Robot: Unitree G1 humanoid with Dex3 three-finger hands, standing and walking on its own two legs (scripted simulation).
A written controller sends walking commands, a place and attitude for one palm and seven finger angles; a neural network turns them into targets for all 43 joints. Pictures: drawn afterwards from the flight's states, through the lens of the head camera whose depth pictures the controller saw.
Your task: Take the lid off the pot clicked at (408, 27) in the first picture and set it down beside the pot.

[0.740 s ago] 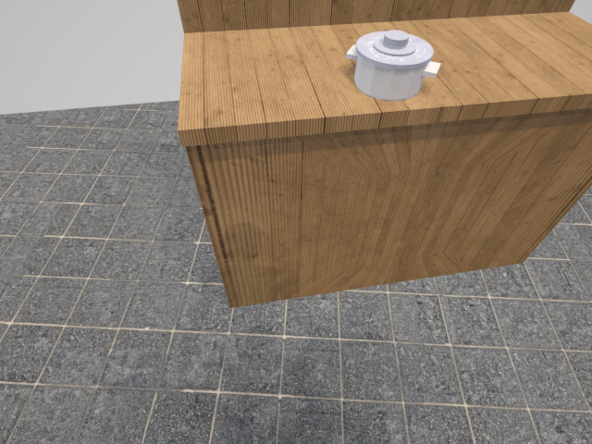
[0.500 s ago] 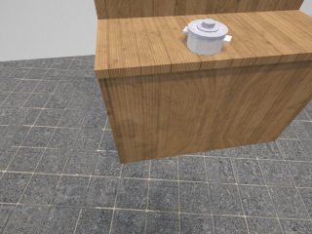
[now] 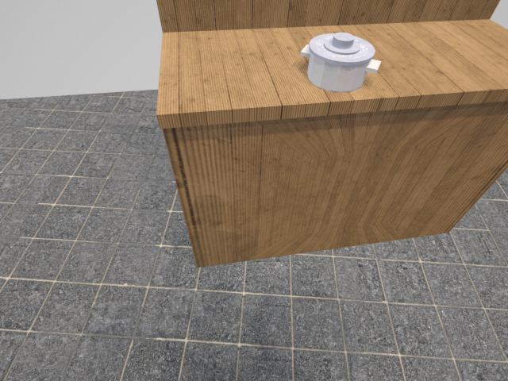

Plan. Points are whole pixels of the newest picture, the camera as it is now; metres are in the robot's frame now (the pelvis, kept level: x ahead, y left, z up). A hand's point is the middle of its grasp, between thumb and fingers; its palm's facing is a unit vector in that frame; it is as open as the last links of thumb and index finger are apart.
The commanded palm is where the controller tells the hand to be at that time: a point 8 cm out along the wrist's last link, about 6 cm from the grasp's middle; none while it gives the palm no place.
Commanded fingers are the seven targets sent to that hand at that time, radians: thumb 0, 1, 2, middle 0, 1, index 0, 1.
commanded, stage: walk to a spot facing it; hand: left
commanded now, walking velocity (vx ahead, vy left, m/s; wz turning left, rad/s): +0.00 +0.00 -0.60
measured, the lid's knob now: (343, 39) +0.86 -0.17 +0.15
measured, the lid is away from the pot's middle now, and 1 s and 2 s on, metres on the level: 0.00 0.00 0.00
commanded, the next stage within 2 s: none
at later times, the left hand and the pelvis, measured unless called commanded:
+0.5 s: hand out of the picture +0.04 +0.17 -0.17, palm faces -0.11 -0.96 -0.26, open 7.3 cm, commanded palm none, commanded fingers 0.00 0.90 0.90 -0.20 -0.30 -0.20 -0.30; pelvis -0.01 -0.02 +0.00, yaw -12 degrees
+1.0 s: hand (177, 361) +0.19 +0.15 -0.16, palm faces -0.49 -0.83 -0.26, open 7.4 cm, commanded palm none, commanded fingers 0.00 0.90 0.90 -0.20 -0.30 -0.20 -0.30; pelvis +0.00 +0.01 -0.01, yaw -32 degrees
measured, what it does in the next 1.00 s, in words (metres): steps on the spot, turning right: left foot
